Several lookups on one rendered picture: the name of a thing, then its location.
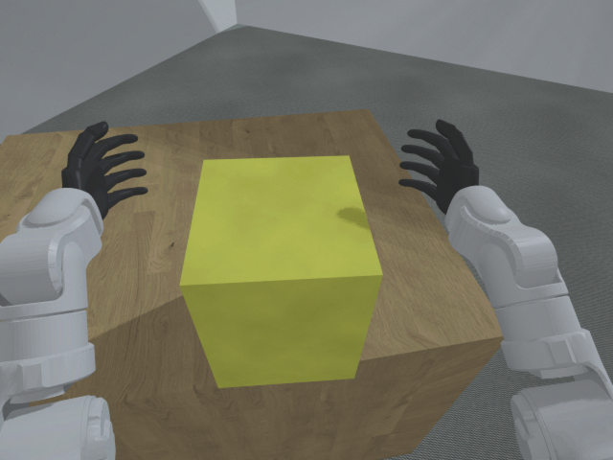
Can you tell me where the right robot hand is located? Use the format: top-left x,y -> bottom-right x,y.
398,119 -> 479,214

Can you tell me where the robot left forearm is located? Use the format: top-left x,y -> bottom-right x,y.
0,188 -> 103,431

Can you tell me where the left robot hand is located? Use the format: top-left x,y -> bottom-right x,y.
61,121 -> 148,219

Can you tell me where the robot right forearm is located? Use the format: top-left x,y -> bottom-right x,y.
444,186 -> 613,402

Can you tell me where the robot right upper arm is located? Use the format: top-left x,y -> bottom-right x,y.
511,379 -> 613,460

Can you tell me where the pedestal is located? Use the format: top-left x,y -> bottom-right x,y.
0,109 -> 504,460

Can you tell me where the carton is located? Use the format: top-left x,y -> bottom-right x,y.
179,155 -> 383,388

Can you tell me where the robot left upper arm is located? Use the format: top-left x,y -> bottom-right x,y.
0,395 -> 116,460

